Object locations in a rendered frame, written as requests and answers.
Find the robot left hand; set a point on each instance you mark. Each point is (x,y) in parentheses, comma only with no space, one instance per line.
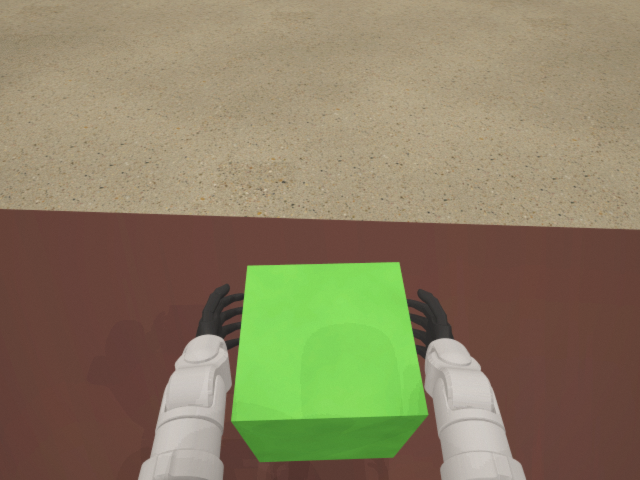
(213,317)

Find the carton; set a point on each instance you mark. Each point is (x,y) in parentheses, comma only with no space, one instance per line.
(327,366)

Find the robot right hand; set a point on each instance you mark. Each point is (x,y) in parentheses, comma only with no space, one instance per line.
(435,323)

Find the robot left forearm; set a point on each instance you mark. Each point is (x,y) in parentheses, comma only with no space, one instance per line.
(190,424)

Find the robot right forearm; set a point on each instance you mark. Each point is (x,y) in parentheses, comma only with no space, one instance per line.
(469,424)

